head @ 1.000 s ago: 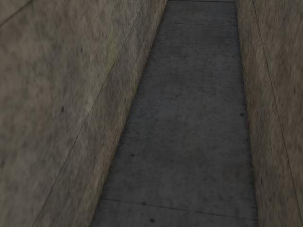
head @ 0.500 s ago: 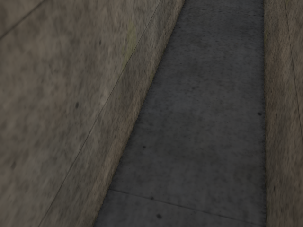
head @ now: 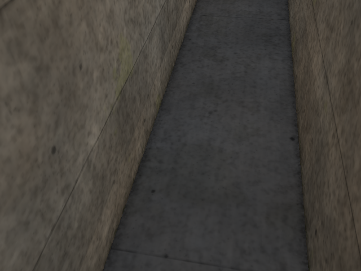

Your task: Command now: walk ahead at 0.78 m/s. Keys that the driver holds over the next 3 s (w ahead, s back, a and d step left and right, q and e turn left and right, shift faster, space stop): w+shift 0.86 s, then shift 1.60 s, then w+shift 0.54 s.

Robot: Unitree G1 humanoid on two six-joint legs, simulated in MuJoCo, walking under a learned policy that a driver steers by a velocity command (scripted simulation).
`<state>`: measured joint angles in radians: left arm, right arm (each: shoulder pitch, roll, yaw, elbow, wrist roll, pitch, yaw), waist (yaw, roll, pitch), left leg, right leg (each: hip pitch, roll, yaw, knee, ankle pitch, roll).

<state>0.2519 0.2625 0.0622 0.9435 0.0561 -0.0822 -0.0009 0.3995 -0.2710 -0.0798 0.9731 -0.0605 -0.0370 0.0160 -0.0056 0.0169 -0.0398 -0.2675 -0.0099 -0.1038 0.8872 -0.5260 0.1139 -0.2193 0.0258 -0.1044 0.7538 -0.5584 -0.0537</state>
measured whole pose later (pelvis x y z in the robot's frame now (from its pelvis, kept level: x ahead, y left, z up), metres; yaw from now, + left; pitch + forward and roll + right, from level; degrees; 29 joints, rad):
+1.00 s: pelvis +0.87 -0.13 -0.18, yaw -1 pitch +1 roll +1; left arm 0.49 0.25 0.03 1.05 -0.04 -0.17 0.02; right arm -0.02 -0.24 -0.03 0.69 -0.04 -0.04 0.05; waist 0.06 0.03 0.05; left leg -0.73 0.00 -0.02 0.64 0.09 0.08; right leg 0.20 -0.04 -0.04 0.25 -0.41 -0.01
